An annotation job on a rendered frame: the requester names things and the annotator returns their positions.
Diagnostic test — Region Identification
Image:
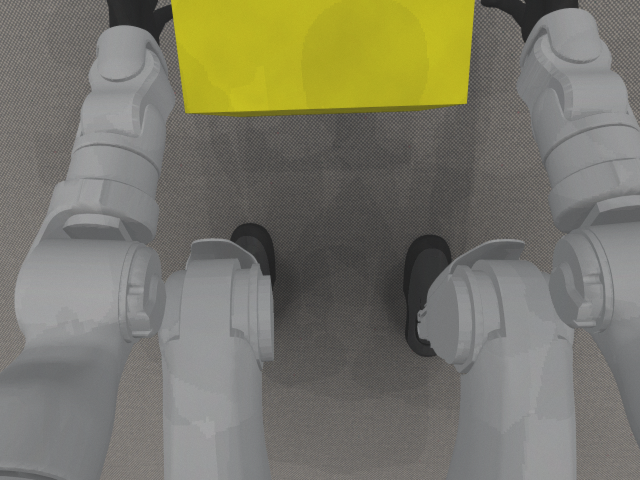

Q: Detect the robot left forearm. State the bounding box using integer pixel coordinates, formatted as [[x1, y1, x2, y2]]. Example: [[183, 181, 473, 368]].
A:
[[14, 25, 175, 336]]

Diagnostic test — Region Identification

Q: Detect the left robot upper arm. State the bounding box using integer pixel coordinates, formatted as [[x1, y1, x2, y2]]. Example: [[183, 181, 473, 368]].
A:
[[0, 238, 166, 480]]

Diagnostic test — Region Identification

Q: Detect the carton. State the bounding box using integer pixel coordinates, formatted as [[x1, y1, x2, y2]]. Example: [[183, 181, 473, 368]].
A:
[[171, 0, 475, 117]]

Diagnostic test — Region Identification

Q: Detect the robot right thigh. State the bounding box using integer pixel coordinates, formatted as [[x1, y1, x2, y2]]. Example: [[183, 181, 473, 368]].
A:
[[437, 260, 577, 480]]

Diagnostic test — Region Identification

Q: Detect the robot right forearm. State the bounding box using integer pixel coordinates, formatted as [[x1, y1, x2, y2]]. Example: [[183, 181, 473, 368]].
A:
[[516, 8, 640, 234]]

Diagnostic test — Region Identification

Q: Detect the right robot upper arm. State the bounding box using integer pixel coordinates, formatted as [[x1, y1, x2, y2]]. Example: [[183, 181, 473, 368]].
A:
[[548, 221, 640, 448]]

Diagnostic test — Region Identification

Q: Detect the right robot hand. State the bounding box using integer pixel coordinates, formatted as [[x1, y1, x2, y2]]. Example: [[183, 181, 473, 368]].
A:
[[481, 0, 579, 43]]

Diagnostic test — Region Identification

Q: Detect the left robot hand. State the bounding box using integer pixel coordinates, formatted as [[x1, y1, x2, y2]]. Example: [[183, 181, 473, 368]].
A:
[[107, 0, 173, 47]]

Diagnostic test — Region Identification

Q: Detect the left robot foot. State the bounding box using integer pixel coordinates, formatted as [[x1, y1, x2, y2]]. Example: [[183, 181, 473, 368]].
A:
[[230, 223, 276, 291]]

